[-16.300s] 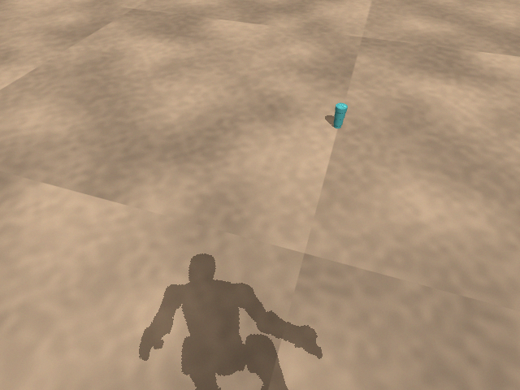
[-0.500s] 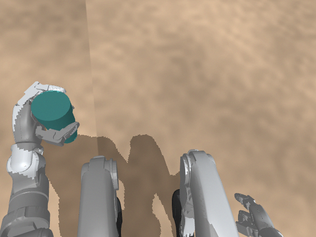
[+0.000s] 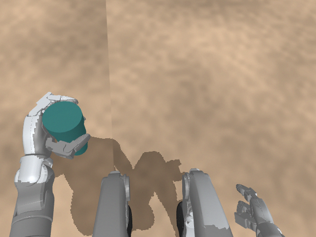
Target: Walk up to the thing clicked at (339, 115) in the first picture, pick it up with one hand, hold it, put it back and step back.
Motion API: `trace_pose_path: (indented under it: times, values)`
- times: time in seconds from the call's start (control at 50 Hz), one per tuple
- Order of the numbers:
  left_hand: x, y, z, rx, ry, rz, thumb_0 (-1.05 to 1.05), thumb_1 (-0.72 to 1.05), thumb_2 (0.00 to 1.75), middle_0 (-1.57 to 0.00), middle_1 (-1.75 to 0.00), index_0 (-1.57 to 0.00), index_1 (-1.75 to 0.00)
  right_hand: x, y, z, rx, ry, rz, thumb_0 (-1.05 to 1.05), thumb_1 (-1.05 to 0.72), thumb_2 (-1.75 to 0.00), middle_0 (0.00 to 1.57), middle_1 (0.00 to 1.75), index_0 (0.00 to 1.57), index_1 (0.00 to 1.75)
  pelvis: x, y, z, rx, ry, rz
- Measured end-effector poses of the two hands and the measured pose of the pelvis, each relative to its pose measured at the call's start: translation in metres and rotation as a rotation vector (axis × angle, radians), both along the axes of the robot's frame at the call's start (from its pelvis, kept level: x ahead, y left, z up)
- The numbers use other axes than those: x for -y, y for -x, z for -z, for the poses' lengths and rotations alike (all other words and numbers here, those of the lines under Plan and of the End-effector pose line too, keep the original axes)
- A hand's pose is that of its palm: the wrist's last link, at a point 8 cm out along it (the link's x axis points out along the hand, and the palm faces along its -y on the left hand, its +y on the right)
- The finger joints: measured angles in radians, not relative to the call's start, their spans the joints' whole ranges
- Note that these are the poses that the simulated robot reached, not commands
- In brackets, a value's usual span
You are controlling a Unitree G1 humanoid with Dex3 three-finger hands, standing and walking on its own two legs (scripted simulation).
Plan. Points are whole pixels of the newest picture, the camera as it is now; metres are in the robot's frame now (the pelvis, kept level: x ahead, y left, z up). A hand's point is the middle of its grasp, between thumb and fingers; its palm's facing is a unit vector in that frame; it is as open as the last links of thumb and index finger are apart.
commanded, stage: lift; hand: left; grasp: from the side
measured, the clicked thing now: (71, 133) +0.37 +0.21 -0.01
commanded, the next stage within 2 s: hold in 1.32 s
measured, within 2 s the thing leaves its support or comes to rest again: neither
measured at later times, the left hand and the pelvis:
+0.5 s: hand (31, 94) +0.37 +0.20 +0.17, palm faces +0.07 -1.00 -0.04, open 10.0 cm; pelvis +0.03 +0.01 +0.14, yaw +1 degrees
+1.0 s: hand (15, 63) +0.37 +0.19 +0.23, palm faces +0.06 -1.00 -0.02, open 10.0 cm; pelvis +0.05 +0.00 +0.20, yaw +2 degrees
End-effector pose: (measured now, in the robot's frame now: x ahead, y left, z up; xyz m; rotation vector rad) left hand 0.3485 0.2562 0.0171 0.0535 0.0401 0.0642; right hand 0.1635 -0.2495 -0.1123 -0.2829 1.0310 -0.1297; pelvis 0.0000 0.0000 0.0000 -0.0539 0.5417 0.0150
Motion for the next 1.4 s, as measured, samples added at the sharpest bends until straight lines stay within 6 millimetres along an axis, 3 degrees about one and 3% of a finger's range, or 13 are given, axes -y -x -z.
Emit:
trace_pose_path:
  times: [0.22,0.34,0.48,0.84,1.4]
  values:
    - [0.003,0.002,-0.09,-0.008,0.012,-0.026,0.06,-0.36,1.15,-0.84,-1.07,-0.67,-1.05,-0.01,-0.013,-0.085,0.066,-0.012,0.021,0.01,-0.9,-0.89,0.2,0.3,0.2,0.3,-0.003,-0.019,-0.075,0.085,0.002,-0.014]
    - [0.0,0.002,-0.122,-0.017,0.007,-0.027,0.06,-0.36,1.15,-0.84,-1.07,-0.67,-1.05,-0.011,-0.013,-0.124,0.089,-0.005,0.024,0.01,-0.9,-0.89,0.2,0.3,0.2,0.3,-0.005,-0.027,-0.107,0.139,-0.001,-0.021]
    - [0.002,0.004,-0.149,-0.025,0.019,-0.012,0.06,-0.36,1.15,-0.84,-1.07,-0.67,-1.05,-0.01,-0.007,-0.153,0.084,-0.004,0.022,0.01,-0.9,-0.89,0.2,0.3,0.2,0.3,-0.006,-0.032,-0.136,0.191,-0.006,-0.024]
    - [0.013,0.004,-0.204,-0.005,0.025,-0.005,0.06,-0.36,1.15,-0.84,-1.07,-0.67,-1.05,-0.016,-0.007,-0.196,0.082,-0.029,0.017,0.01,-0.91,-0.89,0.2,0.3,0.2,0.3,-0.004,-0.042,-0.183,0.297,-0.025,-0.025]
    - [0.023,-0.007,-0.238,0.004,0.043,0.017,0.06,-0.36,1.15,-0.84,-1.07,-0.67,-1.05,-0.007,-0.018,-0.229,0.082,-0.013,0.027,0.01,-0.9,-0.89,0.2,0.3,0.2,0.3,0.001,-0.059,-0.215,0.385,-0.04,-0.023]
